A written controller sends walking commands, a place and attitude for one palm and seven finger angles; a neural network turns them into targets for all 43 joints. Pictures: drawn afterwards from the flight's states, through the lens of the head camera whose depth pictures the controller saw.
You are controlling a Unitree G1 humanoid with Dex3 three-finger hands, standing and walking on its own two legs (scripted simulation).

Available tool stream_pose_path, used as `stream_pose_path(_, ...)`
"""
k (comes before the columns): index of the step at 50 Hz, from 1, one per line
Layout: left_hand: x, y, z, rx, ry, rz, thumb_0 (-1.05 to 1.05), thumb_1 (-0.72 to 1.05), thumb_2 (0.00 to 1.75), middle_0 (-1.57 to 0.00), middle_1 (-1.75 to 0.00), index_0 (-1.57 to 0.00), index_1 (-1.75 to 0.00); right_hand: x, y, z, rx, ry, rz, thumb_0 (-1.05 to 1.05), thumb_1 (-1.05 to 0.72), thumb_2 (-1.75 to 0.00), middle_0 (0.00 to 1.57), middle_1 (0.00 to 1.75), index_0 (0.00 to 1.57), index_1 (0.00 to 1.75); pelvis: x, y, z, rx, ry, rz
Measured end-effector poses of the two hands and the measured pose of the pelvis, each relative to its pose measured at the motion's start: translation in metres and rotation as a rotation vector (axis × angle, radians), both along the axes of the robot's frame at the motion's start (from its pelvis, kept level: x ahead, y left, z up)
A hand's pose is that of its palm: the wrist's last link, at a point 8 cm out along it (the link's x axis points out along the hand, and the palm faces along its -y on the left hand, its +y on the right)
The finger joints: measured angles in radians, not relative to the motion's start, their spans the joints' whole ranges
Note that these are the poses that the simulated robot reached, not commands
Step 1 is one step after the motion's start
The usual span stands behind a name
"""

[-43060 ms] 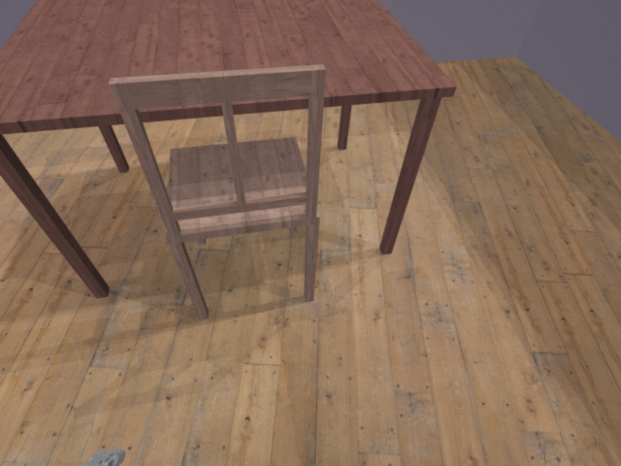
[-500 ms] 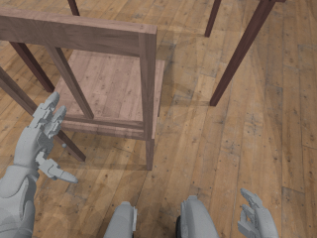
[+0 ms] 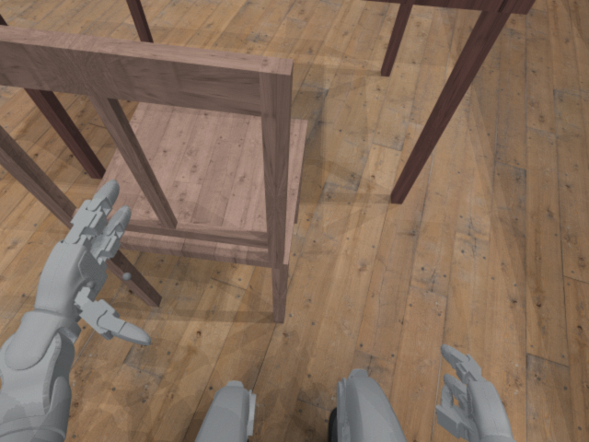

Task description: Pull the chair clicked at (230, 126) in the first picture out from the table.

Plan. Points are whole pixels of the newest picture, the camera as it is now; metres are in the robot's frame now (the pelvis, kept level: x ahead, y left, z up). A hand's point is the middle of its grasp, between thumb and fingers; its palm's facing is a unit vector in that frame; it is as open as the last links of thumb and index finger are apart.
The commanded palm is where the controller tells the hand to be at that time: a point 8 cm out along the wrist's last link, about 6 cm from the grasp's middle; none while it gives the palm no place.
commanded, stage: aim the fingers beside a spindle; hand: left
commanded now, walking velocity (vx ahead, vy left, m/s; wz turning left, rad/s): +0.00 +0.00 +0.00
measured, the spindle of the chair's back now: (143, 174) +0.46 +0.23 +0.05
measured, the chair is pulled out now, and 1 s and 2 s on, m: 0.30 0.30 0.30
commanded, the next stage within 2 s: none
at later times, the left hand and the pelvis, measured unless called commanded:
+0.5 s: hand (124, 282) +0.30 +0.22 +0.03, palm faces -0.11 -0.99 -0.07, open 16.9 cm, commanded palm +0.29 +0.27 +0.04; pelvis +0.00 +0.00 +0.00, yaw +0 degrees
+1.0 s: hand (118, 267) +0.32 +0.22 +0.05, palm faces -0.10 -0.99 -0.09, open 16.9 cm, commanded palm +0.29 +0.27 +0.04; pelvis +0.00 +0.00 +0.00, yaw +0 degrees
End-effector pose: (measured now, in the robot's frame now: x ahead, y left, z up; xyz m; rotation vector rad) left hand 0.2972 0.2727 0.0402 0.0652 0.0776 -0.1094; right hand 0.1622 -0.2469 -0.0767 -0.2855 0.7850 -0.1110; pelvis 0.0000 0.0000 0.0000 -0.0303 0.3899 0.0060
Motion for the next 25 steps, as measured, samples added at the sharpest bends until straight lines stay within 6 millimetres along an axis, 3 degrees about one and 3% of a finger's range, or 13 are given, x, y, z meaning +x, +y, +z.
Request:
stream_pose_path(4,0.000,0.003,-0.006,-0.003,0.024,0.004,-0.01,-0.50,0.30,-0.06,-0.08,-0.06,-0.08,-0.001,-0.002,0.000,-0.005,0.003,-0.008,0.01,-0.90,-0.90,0.20,0.30,0.21,0.30,0.000,-0.001,-0.001,-0.001,0.003,-0.004)
stream_pose_path(12,-0.006,0.010,0.015,0.011,-0.051,0.009,-0.02,-0.50,0.30,-0.06,-0.08,-0.06,-0.08,-0.003,-0.003,0.002,-0.007,0.014,-0.007,0.01,-0.90,-0.90,0.20,0.30,0.21,0.30,0.002,0.000,0.002,-0.005,-0.005,0.000)
stream_pose_path(21,-0.012,0.000,-0.011,-0.022,0.036,-0.007,-0.01,-0.50,0.30,-0.06,-0.08,-0.06,-0.08,0.000,-0.003,0.003,-0.019,-0.009,-0.004,0.01,-0.90,-0.90,0.20,0.30,0.21,0.30,0.000,0.002,-0.001,-0.005,-0.004,-0.001)
stream_pose_path(25,-0.008,0.001,-0.001,0.009,-0.027,-0.004,-0.02,-0.50,0.30,-0.06,-0.08,-0.06,-0.08,-0.001,-0.002,0.003,-0.024,-0.008,-0.004,0.01,-0.90,-0.90,0.20,0.30,0.21,0.30,-0.002,0.002,-0.002,-0.007,-0.011,-0.001)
